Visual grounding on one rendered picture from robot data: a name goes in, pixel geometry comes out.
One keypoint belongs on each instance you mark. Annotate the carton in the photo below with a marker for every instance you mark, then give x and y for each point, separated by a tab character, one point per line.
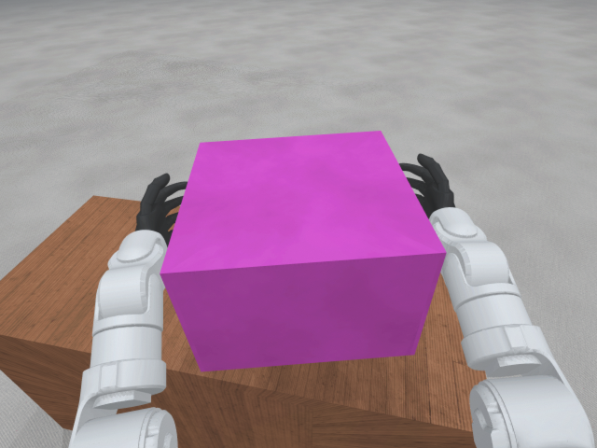
300	249

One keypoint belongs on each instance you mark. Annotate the robot left forearm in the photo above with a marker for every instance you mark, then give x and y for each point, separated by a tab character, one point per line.
125	365

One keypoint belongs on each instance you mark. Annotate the right robot upper arm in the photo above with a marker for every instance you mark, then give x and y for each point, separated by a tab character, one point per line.
527	412

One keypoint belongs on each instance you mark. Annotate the left robot hand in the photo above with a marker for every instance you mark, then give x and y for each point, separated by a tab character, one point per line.
154	210

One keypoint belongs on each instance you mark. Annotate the robot right forearm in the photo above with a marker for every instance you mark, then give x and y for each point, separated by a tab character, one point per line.
499	337

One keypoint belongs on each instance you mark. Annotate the right robot hand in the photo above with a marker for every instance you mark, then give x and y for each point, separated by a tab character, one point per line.
435	188

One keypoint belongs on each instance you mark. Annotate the pedestal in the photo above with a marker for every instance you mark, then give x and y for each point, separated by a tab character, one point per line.
47	307

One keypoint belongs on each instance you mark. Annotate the left robot upper arm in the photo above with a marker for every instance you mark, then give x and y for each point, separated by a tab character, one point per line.
146	428

